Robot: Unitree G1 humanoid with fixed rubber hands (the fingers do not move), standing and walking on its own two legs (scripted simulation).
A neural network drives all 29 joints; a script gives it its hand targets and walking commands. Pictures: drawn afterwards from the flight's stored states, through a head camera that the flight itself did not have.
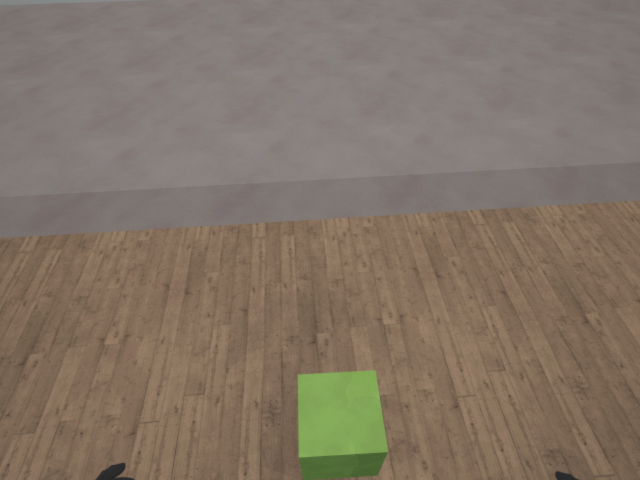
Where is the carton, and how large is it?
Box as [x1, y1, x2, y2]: [298, 370, 387, 479]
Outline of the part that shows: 375,370 298,375 299,460 303,479 377,475 387,453 387,447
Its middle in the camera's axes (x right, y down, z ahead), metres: +0.05 +0.50 +1.07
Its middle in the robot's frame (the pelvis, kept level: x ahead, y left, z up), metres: +0.39 -0.02 -0.66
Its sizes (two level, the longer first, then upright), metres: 0.210 0.200 0.250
